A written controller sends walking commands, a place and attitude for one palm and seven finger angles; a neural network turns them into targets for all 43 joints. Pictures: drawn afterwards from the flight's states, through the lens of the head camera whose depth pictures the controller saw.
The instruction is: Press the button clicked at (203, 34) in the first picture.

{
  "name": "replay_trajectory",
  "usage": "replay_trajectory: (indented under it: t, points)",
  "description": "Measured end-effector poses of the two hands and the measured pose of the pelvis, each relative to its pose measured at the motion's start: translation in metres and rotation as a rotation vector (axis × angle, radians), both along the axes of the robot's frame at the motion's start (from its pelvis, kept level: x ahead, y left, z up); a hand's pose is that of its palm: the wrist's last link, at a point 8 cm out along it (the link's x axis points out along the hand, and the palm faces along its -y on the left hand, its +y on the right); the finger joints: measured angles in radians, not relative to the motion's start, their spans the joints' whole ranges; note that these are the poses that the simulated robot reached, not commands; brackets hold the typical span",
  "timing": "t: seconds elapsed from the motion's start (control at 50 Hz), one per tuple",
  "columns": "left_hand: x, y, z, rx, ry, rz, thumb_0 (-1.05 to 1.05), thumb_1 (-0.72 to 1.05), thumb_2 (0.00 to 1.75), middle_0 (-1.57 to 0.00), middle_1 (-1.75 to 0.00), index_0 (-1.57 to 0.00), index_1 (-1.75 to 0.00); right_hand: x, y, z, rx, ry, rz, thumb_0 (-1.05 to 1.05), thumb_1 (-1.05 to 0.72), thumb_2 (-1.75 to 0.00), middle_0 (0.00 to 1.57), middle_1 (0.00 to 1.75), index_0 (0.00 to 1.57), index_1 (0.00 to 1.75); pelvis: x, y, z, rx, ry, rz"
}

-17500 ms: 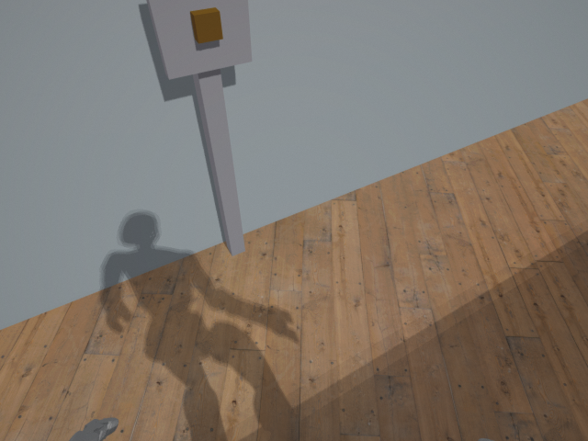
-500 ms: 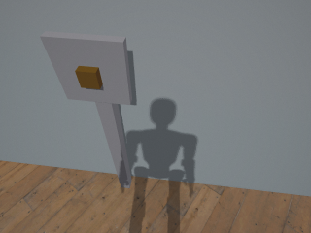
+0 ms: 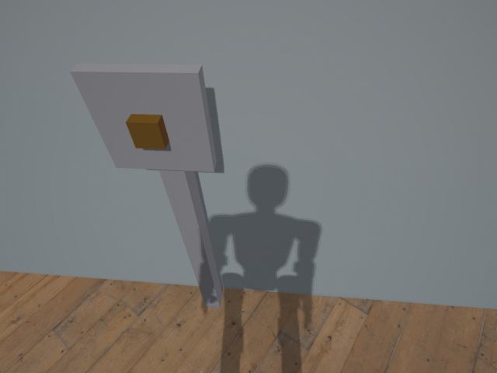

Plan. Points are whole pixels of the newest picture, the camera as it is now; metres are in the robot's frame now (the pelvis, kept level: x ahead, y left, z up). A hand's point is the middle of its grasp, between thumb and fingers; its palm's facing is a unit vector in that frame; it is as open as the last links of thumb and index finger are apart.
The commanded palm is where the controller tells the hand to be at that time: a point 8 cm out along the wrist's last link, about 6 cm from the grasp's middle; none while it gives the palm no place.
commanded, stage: look again from close up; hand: left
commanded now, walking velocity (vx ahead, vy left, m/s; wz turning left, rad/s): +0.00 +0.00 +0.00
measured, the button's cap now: (149, 130) +0.49 +0.21 +0.15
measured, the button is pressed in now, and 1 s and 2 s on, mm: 0 0 0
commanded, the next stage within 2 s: raise the hand and make a fist in 0.14 s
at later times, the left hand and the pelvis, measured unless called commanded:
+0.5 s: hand (152, 298) +0.23 +0.17 +0.03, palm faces +0.14 -0.99 -0.04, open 6.6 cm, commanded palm +0.12 +0.22 -0.03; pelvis +0.01 -0.01 -0.02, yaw +1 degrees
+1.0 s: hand (147, 322) +0.19 +0.17 +0.02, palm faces -0.17 -0.98 -0.05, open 3.3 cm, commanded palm +0.15 +0.24 +0.04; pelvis -0.01 +0.00 -0.05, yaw +2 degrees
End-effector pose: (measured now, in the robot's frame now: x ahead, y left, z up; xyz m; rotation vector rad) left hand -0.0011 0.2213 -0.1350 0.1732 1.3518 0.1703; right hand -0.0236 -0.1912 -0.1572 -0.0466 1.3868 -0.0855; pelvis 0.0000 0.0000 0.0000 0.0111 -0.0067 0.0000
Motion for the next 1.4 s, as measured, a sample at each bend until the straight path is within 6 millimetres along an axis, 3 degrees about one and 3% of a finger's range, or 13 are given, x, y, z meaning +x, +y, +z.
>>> replay_trajectory:
  t: [0.26, 0.34, 0.42, 0.48, 0.56, 0.7, 0.78, 0.86, 0.92, 1.0, 1.1, 1.22, 1.4]
  points:
    - [0.013, -0.003, -0.003, -0.005, 0.032, 0.003, 0.01, 0.92, 0.90, -0.20, -0.30, -0.19, -0.30, 0.011, -0.016, 0.005, -0.041, 0.047, 0.005, 0.01, -0.91, -0.90, 0.20, 0.30, 0.20, 0.30, 0.014, -0.003, 0.001, -0.004, 0.010, -0.002]
    - [0.081, 0.011, 0.045, 0.052, -0.397, 0.094, 0.03, 0.95, 0.90, -0.22, -0.32, -0.21, -0.32, 0.051, -0.039, 0.019, -0.136, -0.191, 0.006, 0.02, -0.92, -0.90, 0.20, 0.30, 0.20, 0.30, 0.018, -0.004, -0.001, -0.004, 0.022, 0.002]
    - [0.164, 0.011, 0.121, 0.056, -0.879, 0.056, 0.03, 0.94, 0.90, -0.27, -0.38, -0.26, -0.37, 0.118, -0.064, 0.036, -0.199, -0.488, 0.019, 0.02, -0.92, -0.90, 0.20, 0.30, 0.20, 0.30, 0.017, -0.002, -0.006, -0.008, 0.045, 0.032]
    - [0.199, 0.001, 0.159, -0.015, -1.185, -0.029, 0.02, 0.93, 0.90, -0.32, -0.44, -0.31, -0.44, 0.172, -0.076, 0.060, -0.225, -0.704, 0.030, 0.02, -0.92, -0.90, 0.20, 0.30, 0.20, 0.30, 0.016, -0.005, -0.014, -0.001, 0.091, 0.021]
    - [0.189, -0.016, 0.156, -0.165, -1.350, -0.172, 0.01, 0.92, 0.90, -0.41, -0.54, -0.41, -0.54, 0.230, -0.081, 0.096, -0.234, -0.915, 0.089, 0.02, -0.92, -0.90, 0.20, 0.30, 0.20, 0.30, 0.013, -0.012, -0.028, 0.004, 0.134, 0.006]
    - [0.111, 0.004, 0.108, -0.173, -1.145, -0.123, 0.01, 0.90, 0.90, -0.60, -0.74, -0.60, -0.74, 0.284, -0.061, 0.121, -0.240, -1.052, 0.228, 0.01, -0.91, -0.90, 0.20, 0.30, 0.20, 0.30, 0.008, -0.016, -0.047, -0.019, 0.163, 0.033]
    - [0.104, 0.025, 0.128, -0.043, -1.271, -0.060, 0.02, 0.90, 0.90, -0.71, -0.86, -0.71, -0.86, 0.283, -0.035, 0.099, -0.186, -1.012, 0.289, 0.01, -0.91, -0.90, 0.20, 0.30, 0.20, 0.30, 0.002, -0.014, -0.055, -0.044, 0.169, 0.062]
    - [0.137, 0.017, 0.157, -0.075, -1.448, -0.188, 0.02, 0.90, 0.90, -0.82, -0.98, -0.81, -0.98, 0.257, -0.009, 0.064, -0.099, -0.922, 0.298, 0.01, -0.91, -0.90, 0.20, 0.30, 0.20, 0.30, -0.006, -0.009, -0.060, -0.064, 0.164, 0.075]
    - [0.167, 0.001, 0.167, -0.174, -1.421, -0.335, 0.02, 0.90, 0.90, -0.90, -1.07, -0.89, -1.07, 0.225, 0.002, 0.046, -0.048, -0.842, 0.228, 0.02, -0.91, -0.90, 0.20, 0.30, 0.21, 0.30, -0.009, -0.005, -0.057, -0.060, 0.160, 0.061]
    - [0.184, 0.001, 0.164, -0.243, -1.256, -0.347, 0.02, 0.90, 0.90, -1.01, -1.19, -1.00, -1.19, 0.183, -0.001, 0.039, -0.044, -0.749, 0.089, 0.02, -0.90, -0.90, 0.21, 0.30, 0.21, 0.30, -0.006, -0.001, -0.047, -0.039, 0.146, 0.030]
    - [0.173, 0.029, 0.178, -0.132, -1.252, -0.193, 0.02, 0.90, 0.90, -1.14, -1.33, -1.14, -1.33, 0.154, -0.020, 0.044, -0.113, -0.693, 0.034, 0.02, -0.90, -0.90, 0.21, 0.30, 0.21, 0.30, -0.003, 0.004, -0.038, -0.031, 0.126, 0.013]
    - [0.159, 0.040, 0.197, -0.055, -1.349, -0.194, 0.02, 0.90, 0.90, -1.24, -1.45, -1.24, -1.44, 0.158, -0.039, 0.054, -0.179, -0.725, 0.115, 0.02, -0.91, -0.90, 0.20, 0.30, 0.20, 0.30, -0.005, 0.009, -0.036, -0.044, 0.112, 0.037]
    - [0.183, 0.042, 0.213, -0.096, -1.363, -0.265, 0.02, 0.89, 0.90, -1.29, -1.50, -1.29, -1.49, 0.199, -0.031, 0.089, -0.186, -0.911, 0.122, 0.02, -0.91, -0.90, 0.20, 0.30, 0.20, 0.30, 0.002, 0.011, -0.027, -0.044, 0.071, 0.035]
